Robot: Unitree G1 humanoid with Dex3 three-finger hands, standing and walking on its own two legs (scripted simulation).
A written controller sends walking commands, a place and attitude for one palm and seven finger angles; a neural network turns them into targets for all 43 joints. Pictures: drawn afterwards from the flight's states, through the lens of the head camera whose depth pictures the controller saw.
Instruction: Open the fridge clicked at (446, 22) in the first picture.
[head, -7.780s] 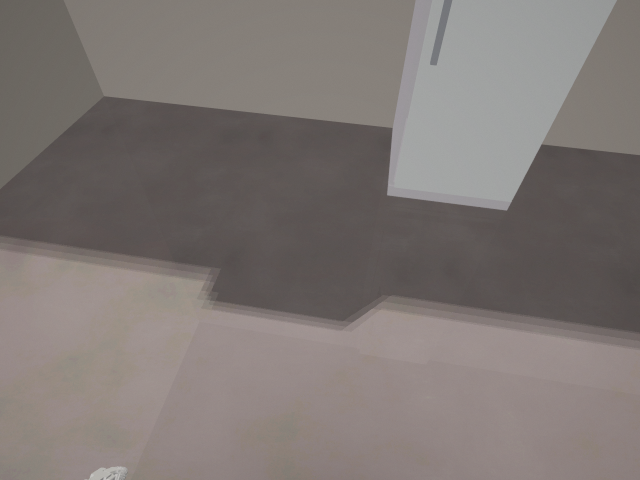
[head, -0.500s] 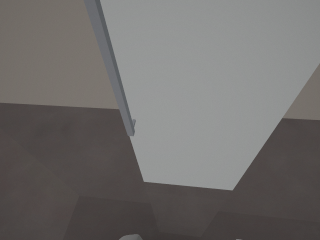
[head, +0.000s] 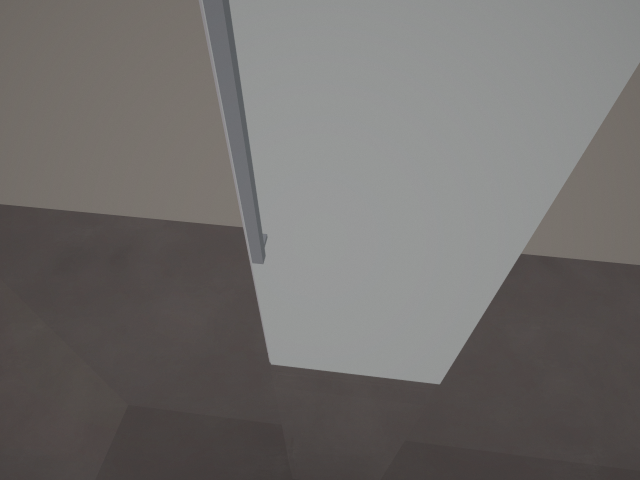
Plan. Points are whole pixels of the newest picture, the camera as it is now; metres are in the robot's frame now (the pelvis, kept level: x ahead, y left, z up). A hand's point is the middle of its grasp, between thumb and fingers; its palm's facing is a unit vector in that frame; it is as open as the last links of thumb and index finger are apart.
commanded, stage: come to a stop and stand still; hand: left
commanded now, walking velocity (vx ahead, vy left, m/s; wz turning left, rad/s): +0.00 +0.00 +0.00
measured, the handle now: (244, 140) +0.53 +0.15 +0.16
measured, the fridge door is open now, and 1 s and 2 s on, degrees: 0 0 0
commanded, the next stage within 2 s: look again from close up in 0.72 s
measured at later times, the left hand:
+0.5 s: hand out of the picture +0.03 +0.23 -0.18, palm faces +0.04 -0.97 -0.25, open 7.4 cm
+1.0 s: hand out of the picture +0.06 +0.28 -0.15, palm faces -0.01 -0.94 -0.35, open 7.4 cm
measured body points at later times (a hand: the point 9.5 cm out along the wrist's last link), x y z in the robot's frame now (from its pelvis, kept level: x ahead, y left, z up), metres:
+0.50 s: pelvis +0.00 +0.03 -0.01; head -0.02 +0.03 +0.44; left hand +0.03 +0.28 -0.16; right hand +0.02 -0.23 -0.16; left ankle -0.01 +0.13 -0.74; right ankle +0.05 -0.09 -0.74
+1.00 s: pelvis -0.01 +0.04 +0.00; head -0.01 +0.03 +0.45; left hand +0.06 +0.33 -0.13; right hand +0.07 -0.25 -0.13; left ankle -0.01 +0.13 -0.74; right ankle +0.05 -0.09 -0.74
